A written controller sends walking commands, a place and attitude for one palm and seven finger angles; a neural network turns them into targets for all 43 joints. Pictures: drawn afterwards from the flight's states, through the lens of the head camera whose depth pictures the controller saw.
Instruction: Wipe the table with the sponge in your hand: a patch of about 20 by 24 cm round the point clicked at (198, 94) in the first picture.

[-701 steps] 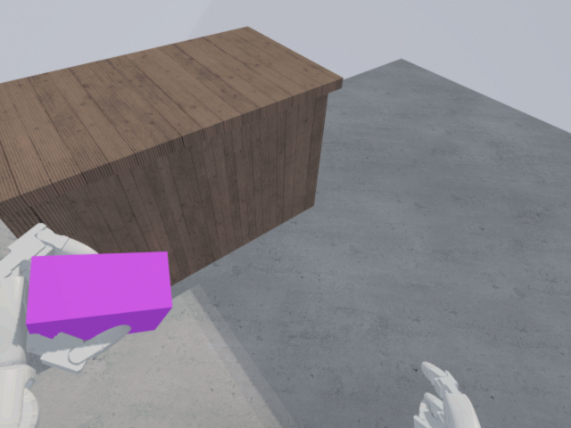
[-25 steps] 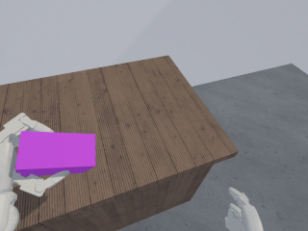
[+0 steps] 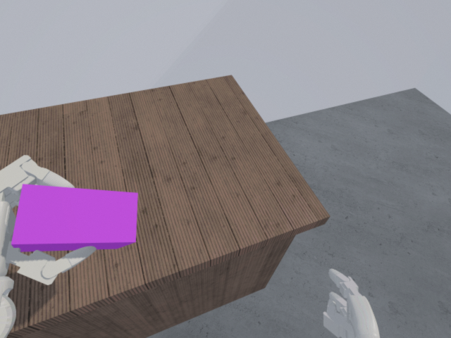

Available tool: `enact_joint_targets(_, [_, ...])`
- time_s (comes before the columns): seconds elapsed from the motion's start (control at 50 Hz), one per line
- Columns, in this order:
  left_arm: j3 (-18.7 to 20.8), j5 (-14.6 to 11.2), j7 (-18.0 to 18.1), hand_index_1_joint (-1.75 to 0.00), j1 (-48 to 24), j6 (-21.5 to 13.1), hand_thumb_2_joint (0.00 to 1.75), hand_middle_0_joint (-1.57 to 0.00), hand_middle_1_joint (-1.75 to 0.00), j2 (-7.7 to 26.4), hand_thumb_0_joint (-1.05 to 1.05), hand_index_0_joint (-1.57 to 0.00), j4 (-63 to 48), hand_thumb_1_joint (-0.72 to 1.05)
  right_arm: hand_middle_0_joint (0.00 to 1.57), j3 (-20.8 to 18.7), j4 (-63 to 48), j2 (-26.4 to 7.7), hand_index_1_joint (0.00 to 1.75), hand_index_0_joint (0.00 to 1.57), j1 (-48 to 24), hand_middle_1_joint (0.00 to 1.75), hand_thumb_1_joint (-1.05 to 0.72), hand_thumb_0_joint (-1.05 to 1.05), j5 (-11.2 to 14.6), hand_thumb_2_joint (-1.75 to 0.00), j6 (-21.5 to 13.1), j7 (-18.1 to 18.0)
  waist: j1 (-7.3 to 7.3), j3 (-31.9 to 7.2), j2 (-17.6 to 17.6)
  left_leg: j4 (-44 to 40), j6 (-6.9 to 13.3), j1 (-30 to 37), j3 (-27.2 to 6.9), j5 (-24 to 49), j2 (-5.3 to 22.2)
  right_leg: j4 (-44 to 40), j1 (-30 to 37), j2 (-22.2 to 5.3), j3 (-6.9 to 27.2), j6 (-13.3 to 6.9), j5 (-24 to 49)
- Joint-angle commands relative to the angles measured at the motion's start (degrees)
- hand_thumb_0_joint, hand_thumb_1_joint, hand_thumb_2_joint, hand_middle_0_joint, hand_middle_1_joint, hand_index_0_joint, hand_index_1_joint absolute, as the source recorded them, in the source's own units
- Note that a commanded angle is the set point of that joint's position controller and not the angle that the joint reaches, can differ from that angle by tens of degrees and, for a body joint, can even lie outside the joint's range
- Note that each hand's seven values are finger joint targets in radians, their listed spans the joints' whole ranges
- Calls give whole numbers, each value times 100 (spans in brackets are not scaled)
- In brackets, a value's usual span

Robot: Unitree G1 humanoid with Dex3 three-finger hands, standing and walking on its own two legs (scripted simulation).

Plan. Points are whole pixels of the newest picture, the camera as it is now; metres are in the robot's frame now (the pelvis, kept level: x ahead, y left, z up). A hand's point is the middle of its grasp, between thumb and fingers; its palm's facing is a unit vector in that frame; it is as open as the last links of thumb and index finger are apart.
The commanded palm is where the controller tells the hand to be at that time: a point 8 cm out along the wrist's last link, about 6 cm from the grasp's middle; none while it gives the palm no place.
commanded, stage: shuffle to correct the standing spot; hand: left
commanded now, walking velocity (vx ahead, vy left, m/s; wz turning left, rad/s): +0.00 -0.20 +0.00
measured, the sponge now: (95, 222) +0.23 +0.20 +0.14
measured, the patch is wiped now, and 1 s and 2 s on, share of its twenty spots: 0.00 0.00 0.00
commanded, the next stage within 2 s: come to a stop and stand still in 0.40 s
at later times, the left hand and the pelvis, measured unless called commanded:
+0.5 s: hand (75, 219) +0.23 +0.21 +0.16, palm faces +0.29 -0.85 -0.43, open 10.3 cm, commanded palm +0.16 +0.26 +0.17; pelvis +0.00 -0.02 -0.01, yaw +0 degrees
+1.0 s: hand (13, 213) +0.23 +0.29 +0.16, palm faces +0.38 -0.83 -0.42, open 10.3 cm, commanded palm +0.16 +0.31 +0.17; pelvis +0.00 +0.03 +0.00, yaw +0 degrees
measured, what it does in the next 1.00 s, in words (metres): stands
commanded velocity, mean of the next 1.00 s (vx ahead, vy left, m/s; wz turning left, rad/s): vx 0.00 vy -0.09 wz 0.00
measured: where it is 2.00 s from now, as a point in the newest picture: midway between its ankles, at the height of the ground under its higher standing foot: outside the picture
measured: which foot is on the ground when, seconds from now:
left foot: down 0.00-1.00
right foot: down 0.00-1.00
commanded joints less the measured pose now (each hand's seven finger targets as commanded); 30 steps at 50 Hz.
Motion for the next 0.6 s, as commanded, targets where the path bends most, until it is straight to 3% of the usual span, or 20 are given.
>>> enact_joint_targets(0.0, [776,-133,73,-160,-174,-315,130,-120,-160,951,0,-120,-1117,10,20,-359,-877,-807,30,20,-355,30,-90,0,11,-90,-258,-94,7,-952,510,-189,245,588,-419,755,464,-288,-62,-598,472,172,841])
enact_joint_targets(0.08, [686,-176,67,-160,-166,-238,130,-120,-160,847,0,-120,-1000,10,20,-354,-835,-803,30,20,-349,30,-90,0,15,-90,-219,-115,-41,-840,347,-7,239,556,-265,178,332,-437,-353,-679,636,117,584])
enact_joint_targets(0.14, [695,-177,79,-160,-320,-208,130,-120,-160,912,0,-120,-1148,10,20,-387,-842,-826,30,20,-314,30,-90,0,25,-90,-211,-127,-47,-961,177,221,234,609,-224,217,238,-426,-378,-802,770,45,602])
enact_joint_targets(0.36, [890,-183,121,-160,-89,-219,130,-120,-160,1126,0,-120,-1375,10,20,-388,-806,-830,30,20,-380,30,-90,0,19,-90,-213,-154,-32,-933,595,105,299,554,-428,905,471,-86,-250,-670,571,117,925])
enact_joint_targets(0.5, [827,-215,73,-160,69,-177,130,-120,-160,991,0,-120,-1160,10,20,-409,-829,-841,30,20,-270,30,-90,0,34,-90,-168,-131,-60,-945,283,345,272,450,-312,480,335,-187,-243,-795,737,106,935])
enact_joint_targets(0.52, [3991,614,-95,-160,-5316,-784,130,-120,-160,5205,0,-120,-1889,10,20,-611,-149,-1004,30,20,923,30,-90,0,-202,-90,-643,-150,67,-223,-728,388,200,12,676,316,91,-721,-399,-516,527,988,1774])
enact_joint_targets(0.54, [1831,79,-348,-160,-2404,-507,130,-120,-160,1983,0,-120,1010,10,20,-513,-449,-618,30,20,45,30,-90,0,-117,-90,-614,-168,106,-989,-474,463,263,-42,234,801,-343,-90,223,-923,985,281,2233])
enact_joint_targets(0.56, [1599,-163,-127,-160,-1425,-479,130,-120,-160,1662,0,-120,-181,10,20,-554,-761,-832,30,20,-111,30,-90,0,72,-90,-498,-26,192,-1152,362,593,197,314,163,920,-161,184,337,-1072,1147,178,2604])
enact_joint_targets(0.58, [1191,-17,-185,-160,-1205,-479,130,-120,-160,1260,0,-120,455,10,20,-568,-668,-893,30,20,193,30,-90,0,41,-90,-519,-16,132,-1304,355,795,187,367,312,914,-135,260,339,-1077,1213,175,2620])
